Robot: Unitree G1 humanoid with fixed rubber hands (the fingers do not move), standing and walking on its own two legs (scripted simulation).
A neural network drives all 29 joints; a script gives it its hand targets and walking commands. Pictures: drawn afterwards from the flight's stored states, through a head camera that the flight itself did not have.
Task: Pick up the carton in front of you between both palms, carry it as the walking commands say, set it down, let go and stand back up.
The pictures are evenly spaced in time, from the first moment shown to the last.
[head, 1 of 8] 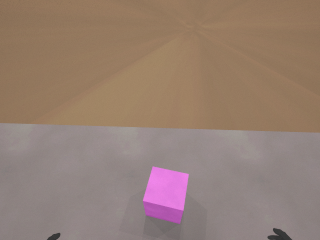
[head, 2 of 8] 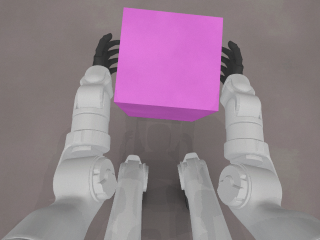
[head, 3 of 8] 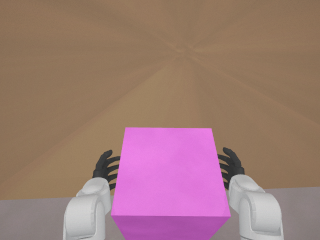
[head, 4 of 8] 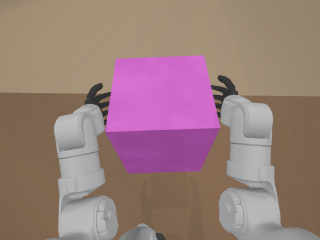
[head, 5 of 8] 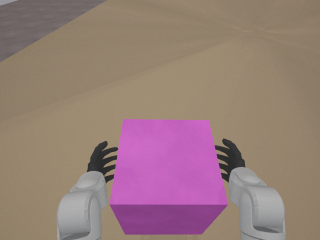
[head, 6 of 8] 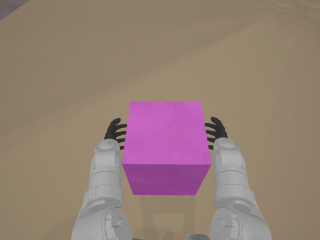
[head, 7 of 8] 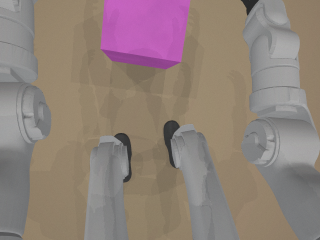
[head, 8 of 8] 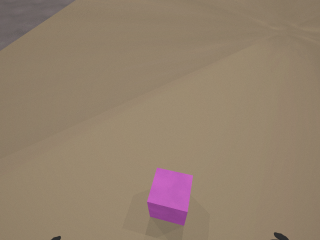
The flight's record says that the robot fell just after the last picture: no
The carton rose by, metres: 1.17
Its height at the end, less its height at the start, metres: +0.45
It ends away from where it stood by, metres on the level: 6.12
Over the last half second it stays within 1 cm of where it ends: yes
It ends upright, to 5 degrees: yes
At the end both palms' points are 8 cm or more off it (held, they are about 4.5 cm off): yes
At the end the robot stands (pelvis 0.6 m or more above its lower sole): yes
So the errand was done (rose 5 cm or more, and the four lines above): yes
